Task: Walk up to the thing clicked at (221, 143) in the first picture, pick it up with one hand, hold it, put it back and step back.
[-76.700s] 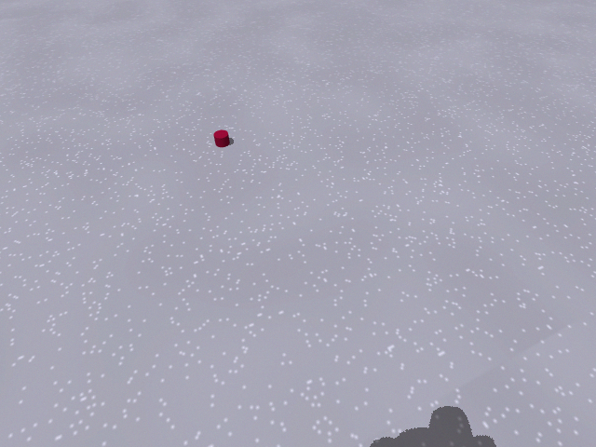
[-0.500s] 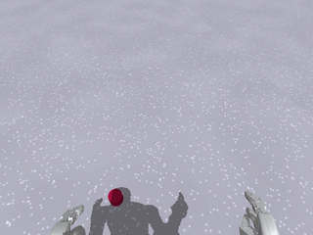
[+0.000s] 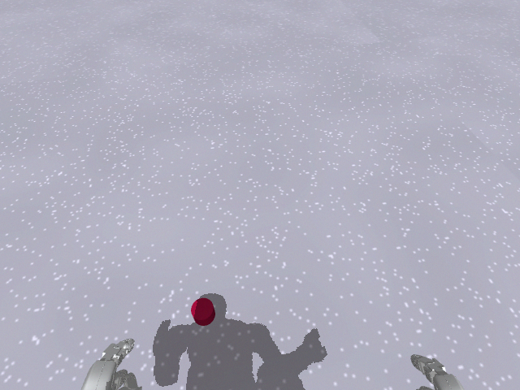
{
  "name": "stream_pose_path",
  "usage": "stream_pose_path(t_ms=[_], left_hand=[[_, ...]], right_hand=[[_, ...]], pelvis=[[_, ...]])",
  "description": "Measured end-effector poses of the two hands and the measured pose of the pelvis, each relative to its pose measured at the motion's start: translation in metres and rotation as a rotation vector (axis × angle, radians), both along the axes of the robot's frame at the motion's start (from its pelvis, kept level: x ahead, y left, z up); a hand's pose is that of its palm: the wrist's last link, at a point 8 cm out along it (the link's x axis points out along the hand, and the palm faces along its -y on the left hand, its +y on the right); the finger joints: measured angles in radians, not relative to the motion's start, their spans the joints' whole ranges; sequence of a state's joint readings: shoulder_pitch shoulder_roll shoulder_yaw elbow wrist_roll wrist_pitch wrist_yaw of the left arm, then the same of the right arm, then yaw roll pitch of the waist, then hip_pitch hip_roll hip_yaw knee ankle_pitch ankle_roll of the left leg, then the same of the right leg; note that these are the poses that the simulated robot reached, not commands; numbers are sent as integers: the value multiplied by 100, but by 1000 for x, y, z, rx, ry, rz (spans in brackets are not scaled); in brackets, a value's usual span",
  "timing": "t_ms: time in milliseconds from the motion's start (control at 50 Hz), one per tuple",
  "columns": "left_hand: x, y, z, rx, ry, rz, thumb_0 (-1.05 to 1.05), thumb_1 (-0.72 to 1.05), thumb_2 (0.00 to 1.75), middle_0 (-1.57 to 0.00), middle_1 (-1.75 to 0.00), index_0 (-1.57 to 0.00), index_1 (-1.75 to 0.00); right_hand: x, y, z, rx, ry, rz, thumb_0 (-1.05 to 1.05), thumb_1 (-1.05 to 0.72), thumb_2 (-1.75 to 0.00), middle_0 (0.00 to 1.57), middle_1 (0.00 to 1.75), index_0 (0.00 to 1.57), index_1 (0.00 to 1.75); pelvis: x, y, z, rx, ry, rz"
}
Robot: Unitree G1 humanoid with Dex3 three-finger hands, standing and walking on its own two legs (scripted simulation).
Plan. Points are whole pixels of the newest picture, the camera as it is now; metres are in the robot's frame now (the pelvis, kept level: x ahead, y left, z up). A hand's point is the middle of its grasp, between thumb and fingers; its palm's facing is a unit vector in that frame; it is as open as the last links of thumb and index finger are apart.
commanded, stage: stand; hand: left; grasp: from above
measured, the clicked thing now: (203, 311) +0.50 +0.24 -0.71
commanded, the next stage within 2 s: none
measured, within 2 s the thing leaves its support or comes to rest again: neither
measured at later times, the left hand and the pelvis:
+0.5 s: hand out of the picture +0.03 +0.24 -0.13, palm faces +0.05 -0.95 -0.32, open 7.4 cm; pelvis +0.00 +0.01 +0.04, yaw +1 degrees
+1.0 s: hand out of the picture +0.04 +0.24 -0.12, palm faces +0.03 -0.94 -0.34, open 7.4 cm; pelvis +0.00 +0.00 +0.04, yaw +1 degrees
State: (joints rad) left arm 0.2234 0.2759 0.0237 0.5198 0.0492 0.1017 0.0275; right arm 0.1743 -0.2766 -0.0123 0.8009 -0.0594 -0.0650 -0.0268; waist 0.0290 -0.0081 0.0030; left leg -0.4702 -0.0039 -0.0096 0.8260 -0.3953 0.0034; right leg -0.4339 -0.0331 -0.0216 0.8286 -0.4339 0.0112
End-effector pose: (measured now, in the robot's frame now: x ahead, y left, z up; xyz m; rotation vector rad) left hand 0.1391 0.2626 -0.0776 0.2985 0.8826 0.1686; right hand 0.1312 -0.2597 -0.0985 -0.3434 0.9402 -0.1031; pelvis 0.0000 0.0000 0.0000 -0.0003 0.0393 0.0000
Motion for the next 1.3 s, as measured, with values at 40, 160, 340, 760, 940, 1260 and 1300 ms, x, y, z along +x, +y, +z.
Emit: stream_pose_path(t_ms=[40, 160, 340, 760, 940, 1260, 1300], left_hand=[[-13, 8, -4, 9, 49, 26, 1, 90, 90, -20, -30, -21, -30], [-55, 22, -14, 11, 194, 89, 1, 91, 90, -20, -30, -21, -30], [-104, 23, -16, -21, 346, 141, 1, 91, 90, -20, -30, -21, -30], [-121, 32, -5, 7, 400, 161, 1, 91, 90, -20, -30, -21, -30], [-110, 28, -4, 3, 399, 150, 1, 91, 90, -20, -30, -21, -30], [-79, 22, -2, -2, 373, 133, 1, 91, 90, -20, -30, -21, -30], [-75, 21, -1, -2, 366, 132, 1, 91, 90, -20, -30, -21, -30]], right_hand=[[-8, -5, 1, 2, 36, -22, 1, -90, -89, 21, 30, 20, 30], [-32, -10, 5, -2, 130, -78, 1, -91, -89, 21, 30, 20, 30], [-59, -2, 9, 12, 231, -117, 1, -91, -89, 21, 30, 20, 30], [-72, -10, 11, 22, 277, -140, 0, -91, -89, 21, 30, 20, 30], [-72, -18, 12, 12, 291, -142, 0, -91, -89, 21, 30, 20, 30], [-57, -25, 14, 6, 292, -139, 0, -91, -89, 21, 30, 20, 30], [-54, -26, 14, 5, 286, -138, 0, -91, -89, 21, 30, 20, 30]], pelvis=[[1, 1, 5, 0, -14, 0], [3, 4, 18, -5, -52, 6], [1, 10, 34, -7, -91, 10], [-6, 7, 43, -4, -109, 13], [-2, 3, 44, -4, -102, 10], [10, -2, 45, -2, -90, 5], [11, -2, 45, -2, -90, 4]])
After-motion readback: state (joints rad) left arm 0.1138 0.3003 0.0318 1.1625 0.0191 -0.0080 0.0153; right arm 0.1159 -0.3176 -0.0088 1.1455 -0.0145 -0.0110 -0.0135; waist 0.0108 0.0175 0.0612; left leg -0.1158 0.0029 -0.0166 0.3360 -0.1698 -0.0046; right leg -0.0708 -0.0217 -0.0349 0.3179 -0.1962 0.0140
